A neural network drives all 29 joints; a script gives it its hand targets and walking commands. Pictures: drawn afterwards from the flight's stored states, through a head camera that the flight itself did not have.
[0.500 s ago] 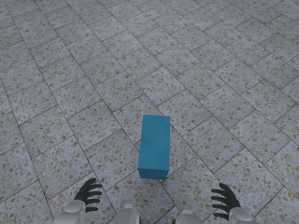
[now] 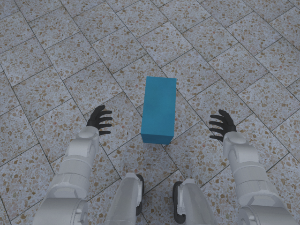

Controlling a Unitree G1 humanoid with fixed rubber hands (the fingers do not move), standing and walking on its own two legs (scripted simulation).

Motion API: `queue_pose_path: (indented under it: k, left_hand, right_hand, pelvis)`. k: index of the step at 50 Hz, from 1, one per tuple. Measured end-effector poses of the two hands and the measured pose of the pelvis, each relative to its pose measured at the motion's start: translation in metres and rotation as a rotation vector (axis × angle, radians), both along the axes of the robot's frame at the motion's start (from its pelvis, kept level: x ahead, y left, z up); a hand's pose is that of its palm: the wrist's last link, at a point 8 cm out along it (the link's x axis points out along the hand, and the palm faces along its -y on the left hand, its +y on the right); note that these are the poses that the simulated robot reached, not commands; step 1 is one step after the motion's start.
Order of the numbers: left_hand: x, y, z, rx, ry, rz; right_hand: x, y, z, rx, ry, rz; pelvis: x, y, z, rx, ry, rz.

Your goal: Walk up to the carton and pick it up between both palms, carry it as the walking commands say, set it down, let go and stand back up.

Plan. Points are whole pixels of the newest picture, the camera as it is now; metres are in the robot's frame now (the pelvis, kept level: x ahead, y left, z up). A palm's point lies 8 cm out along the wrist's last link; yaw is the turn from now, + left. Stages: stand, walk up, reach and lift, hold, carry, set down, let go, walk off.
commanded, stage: reach and lift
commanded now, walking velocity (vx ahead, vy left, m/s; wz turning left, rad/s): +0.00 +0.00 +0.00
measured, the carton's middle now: (158, 113) +0.56 +0.01 -0.55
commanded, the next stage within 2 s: none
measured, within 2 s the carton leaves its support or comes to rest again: neither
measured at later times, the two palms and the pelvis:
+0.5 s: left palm (107, 86) +0.51 +0.19 -0.13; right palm (216, 94) +0.49 -0.16 -0.13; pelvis +0.01 +0.01 -0.02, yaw -1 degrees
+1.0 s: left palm (114, 87) +0.54 +0.18 -0.20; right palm (206, 93) +0.53 -0.15 -0.20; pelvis +0.01 -0.01 -0.06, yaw -2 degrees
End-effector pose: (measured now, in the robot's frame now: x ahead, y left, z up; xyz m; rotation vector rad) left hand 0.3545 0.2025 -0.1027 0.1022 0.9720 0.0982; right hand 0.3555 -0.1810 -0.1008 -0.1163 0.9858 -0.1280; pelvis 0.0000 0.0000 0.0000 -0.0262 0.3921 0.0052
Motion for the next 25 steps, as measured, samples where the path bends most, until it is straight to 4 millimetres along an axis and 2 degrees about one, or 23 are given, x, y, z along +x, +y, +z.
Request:
queue_pose_path:
  k: [10,25]
  left_hand:
    - [0.061,-0.005,-0.017,0.010,-0.119,0.018]
    - [0.152,-0.017,-0.027,0.002,-0.280,0.015]
  right_hand:
    - [0.061,0.006,-0.014,0.003,-0.127,-0.024]
    - [0.139,0.017,-0.028,0.031,-0.293,-0.030]
  pelvis:
    - [0.003,0.006,-0.011,-0.005,0.156,-0.005]
    - [0.010,0.006,-0.021,0.002,0.314,-0.019]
